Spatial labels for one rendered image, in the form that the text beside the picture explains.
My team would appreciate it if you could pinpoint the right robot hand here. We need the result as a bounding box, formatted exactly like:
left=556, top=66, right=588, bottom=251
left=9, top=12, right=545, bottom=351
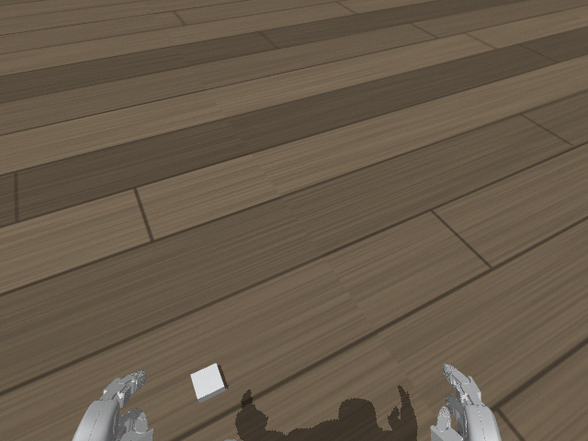
left=430, top=364, right=502, bottom=441

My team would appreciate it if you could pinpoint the small box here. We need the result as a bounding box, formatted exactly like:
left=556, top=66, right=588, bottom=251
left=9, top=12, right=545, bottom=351
left=190, top=363, right=226, bottom=403

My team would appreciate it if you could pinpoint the left robot hand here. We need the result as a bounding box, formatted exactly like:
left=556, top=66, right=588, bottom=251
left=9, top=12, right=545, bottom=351
left=72, top=371, right=153, bottom=441

